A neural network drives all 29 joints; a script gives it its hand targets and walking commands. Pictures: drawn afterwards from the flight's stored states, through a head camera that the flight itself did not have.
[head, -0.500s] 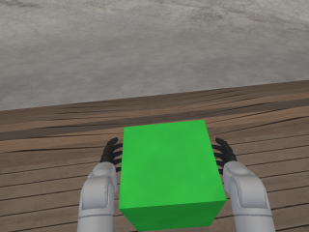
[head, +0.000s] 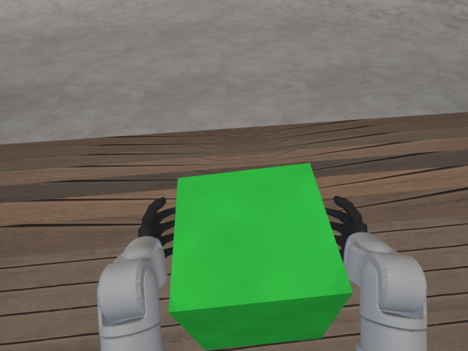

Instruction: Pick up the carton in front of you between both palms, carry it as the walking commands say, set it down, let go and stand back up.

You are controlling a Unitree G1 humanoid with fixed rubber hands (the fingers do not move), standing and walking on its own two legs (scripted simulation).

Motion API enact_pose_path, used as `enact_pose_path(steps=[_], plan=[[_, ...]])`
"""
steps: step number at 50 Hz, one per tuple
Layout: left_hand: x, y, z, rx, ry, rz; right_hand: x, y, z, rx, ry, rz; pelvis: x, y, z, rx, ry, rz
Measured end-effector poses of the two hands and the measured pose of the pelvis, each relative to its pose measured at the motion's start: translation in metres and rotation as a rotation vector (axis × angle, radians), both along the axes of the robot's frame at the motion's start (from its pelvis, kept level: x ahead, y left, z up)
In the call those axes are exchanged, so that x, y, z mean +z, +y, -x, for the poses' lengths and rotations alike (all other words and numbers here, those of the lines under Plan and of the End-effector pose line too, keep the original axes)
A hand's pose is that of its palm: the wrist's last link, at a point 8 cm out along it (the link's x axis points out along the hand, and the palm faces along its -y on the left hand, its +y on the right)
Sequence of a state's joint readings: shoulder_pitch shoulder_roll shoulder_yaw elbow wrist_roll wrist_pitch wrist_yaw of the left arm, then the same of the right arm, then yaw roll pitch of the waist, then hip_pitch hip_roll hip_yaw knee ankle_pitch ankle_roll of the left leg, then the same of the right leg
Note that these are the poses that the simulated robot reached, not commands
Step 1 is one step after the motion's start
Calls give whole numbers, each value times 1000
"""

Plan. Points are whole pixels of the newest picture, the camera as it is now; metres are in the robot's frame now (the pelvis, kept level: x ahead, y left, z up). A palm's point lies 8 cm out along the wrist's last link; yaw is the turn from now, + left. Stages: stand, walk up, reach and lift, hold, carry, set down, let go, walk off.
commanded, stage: carry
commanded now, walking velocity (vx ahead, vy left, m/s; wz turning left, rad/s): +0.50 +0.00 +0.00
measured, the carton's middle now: (253, 263) +0.28 +0.00 +0.02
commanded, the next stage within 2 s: none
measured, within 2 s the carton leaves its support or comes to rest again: neither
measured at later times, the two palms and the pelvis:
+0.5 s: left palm (160, 123) +0.60 +0.21 +0.08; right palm (289, 124) +0.58 -0.09 +0.08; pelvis +0.32 +0.07 +0.00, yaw -1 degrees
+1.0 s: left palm (186, 45) +1.03 +0.19 +0.08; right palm (276, 47) +1.03 -0.11 +0.07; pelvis +0.66 +0.04 -0.01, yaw -2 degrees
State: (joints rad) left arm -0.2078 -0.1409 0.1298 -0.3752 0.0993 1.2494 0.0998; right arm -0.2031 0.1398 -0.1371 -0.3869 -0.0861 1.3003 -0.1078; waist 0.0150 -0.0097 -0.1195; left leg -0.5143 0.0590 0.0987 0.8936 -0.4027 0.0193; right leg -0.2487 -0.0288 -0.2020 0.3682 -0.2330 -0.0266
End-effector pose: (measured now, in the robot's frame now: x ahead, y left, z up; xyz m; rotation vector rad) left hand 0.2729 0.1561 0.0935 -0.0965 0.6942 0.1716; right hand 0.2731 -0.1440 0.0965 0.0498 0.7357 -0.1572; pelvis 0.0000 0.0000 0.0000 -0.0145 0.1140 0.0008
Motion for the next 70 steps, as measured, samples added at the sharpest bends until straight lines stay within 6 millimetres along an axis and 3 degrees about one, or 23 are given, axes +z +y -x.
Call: enact_pose_path(steps=[6,10,14,18,22,28,34,37,45,51,58,63,67,70], plan=[[-1,25,-81,13,-11,16,-1,25,-81,18,-13,20,-2,22,-80,-11,5,-4],[-22,42,-142,-23,-13,6,-20,42,-134,2,-15,43,-18,45,-140,-38,-21,-17],[-41,46,-188,-78,91,1,-38,46,-166,-34,91,57,-8,60,-185,-55,-6,11],[-39,46,-236,-112,86,0,-33,47,-207,-63,88,63,2,68,-229,-47,-1,28],[-28,49,-289,-105,18,0,-20,50,-263,-58,20,65,4,69,-280,-35,-2,29],[-7,49,-385,-61,-89,-22,-8,50,-369,-36,-89,23,-9,63,-370,-11,-26,17],[-1,42,-509,-38,-118,-115,-15,43,-512,76,-123,52,-39,50,-463,0,-63,-3],[-7,46,-558,-24,-23,-145,-21,46,-573,131,-35,61,-35,42,-495,1,-57,-11],[-12,44,-677,5,81,-94,-23,44,-694,132,71,55,-11,30,-586,-4,-12,-54],[-12,34,-772,-15,29,-48,-22,34,-772,52,24,37,-11,38,-670,-40,12,-46],[-25,31,-884,-69,-67,29,-19,32,-862,-37,-69,81,-38,52,-788,-52,-20,-36],[-38,20,-965,-160,-45,-24,-37,22,-924,-104,-43,65,-54,70,-879,-62,-58,16],[-40,5,-1049,-217,-63,-48,-48,11,-989,-139,-55,76,-72,81,-960,-105,-83,4],[-61,-6,-1120,-269,-57,-58,-67,2,-1053,-151,-43,92,-98,83,-1025,-95,-77,1]])
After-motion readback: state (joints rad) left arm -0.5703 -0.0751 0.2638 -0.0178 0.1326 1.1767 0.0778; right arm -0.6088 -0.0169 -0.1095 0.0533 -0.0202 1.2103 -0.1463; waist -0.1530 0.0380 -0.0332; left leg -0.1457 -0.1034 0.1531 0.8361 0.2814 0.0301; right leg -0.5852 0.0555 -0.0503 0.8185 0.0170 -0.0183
